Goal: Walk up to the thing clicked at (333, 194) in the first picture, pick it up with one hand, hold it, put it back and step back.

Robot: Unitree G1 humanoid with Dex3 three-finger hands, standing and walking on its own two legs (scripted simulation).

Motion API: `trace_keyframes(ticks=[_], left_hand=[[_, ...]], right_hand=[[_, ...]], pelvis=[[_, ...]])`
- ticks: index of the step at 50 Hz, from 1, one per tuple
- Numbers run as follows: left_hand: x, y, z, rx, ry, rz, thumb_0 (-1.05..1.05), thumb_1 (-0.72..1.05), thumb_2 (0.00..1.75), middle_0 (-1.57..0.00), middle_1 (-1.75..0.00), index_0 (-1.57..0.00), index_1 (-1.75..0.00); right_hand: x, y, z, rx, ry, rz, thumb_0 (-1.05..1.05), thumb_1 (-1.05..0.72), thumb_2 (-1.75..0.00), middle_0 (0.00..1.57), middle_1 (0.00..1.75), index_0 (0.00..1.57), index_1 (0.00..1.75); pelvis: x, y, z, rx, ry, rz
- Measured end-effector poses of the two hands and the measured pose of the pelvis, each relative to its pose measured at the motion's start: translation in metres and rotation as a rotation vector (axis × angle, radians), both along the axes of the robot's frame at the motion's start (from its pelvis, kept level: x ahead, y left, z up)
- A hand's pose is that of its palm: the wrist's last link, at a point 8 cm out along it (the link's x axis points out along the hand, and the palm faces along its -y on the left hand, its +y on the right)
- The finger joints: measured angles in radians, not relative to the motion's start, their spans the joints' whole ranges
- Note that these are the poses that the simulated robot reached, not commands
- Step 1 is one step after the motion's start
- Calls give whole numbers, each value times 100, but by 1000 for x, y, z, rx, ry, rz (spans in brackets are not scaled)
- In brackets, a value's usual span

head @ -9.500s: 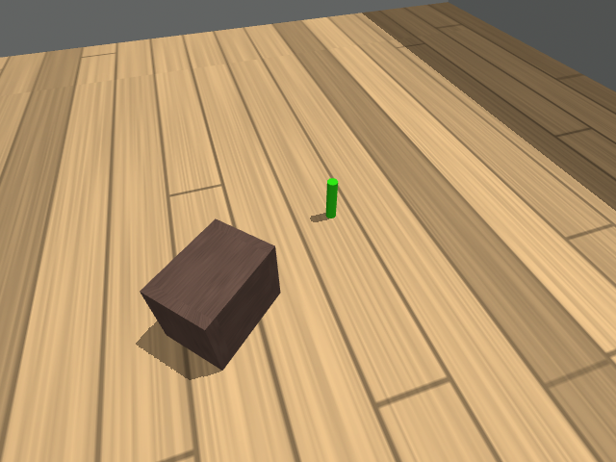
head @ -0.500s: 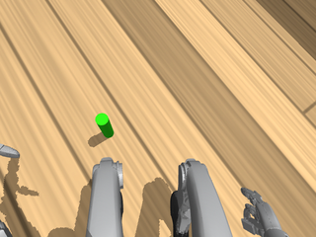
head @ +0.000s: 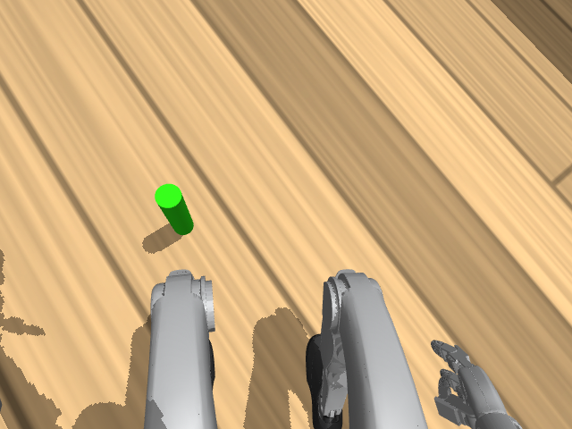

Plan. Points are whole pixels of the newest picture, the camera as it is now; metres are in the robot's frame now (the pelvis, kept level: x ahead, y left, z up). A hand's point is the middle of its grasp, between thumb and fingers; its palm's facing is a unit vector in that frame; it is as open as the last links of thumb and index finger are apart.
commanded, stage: go down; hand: left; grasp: from the side
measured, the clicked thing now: (176, 212) +0.47 +0.21 -0.32
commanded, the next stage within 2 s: approach in 0.60 s
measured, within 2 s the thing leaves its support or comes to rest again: neither
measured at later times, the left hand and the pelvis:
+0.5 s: hand out of the picture +0.41 +0.40 -0.02, palm faces +0.17 -0.98 -0.09, open 17.2 cm; pelvis +0.00 +0.00 -0.03, yaw -1 degrees
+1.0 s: hand (15, 186) +0.43 +0.38 -0.08, palm faces +0.15 -0.99 +0.00, open 17.4 cm; pelvis +0.00 +0.00 -0.07, yaw -3 degrees
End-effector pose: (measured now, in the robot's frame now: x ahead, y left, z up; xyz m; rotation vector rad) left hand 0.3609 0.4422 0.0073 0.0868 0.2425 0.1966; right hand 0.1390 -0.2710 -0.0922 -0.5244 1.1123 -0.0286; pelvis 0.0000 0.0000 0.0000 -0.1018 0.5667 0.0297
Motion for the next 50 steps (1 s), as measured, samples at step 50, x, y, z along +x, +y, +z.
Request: trace_keyframes(ticks=[50], left_hand=[[37, -14, -87, -79, -169, -46, -1, -52, 3, -7, -5, -5, -7]], right_hand=[[-17, -5, -52, -51, 77, 79, 0, -91, -90, 21, 30, 21, 30]], pelvis=[[-4, 2, -65, -27, -42, -35]])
